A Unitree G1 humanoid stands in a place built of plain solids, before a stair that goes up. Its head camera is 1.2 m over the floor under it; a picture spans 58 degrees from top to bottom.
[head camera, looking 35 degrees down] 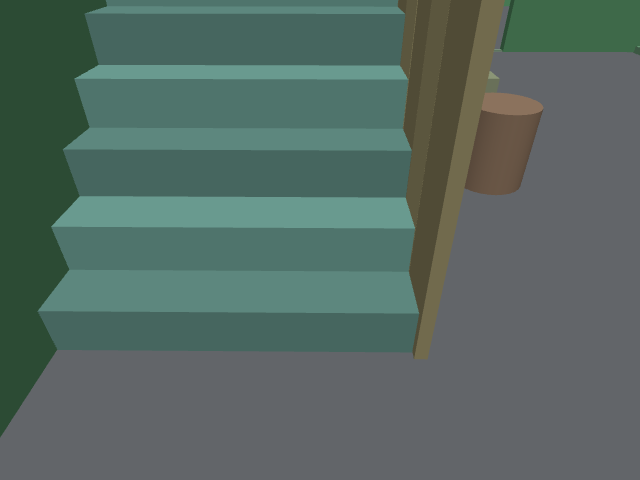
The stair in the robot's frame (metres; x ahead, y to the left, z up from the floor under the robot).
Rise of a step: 0.19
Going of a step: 0.22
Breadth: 1.26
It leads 1 degrees to the right of straight ahead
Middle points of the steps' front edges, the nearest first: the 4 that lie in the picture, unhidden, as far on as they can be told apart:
1.03 0.30 0.19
1.24 0.30 0.38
1.46 0.30 0.57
1.67 0.30 0.76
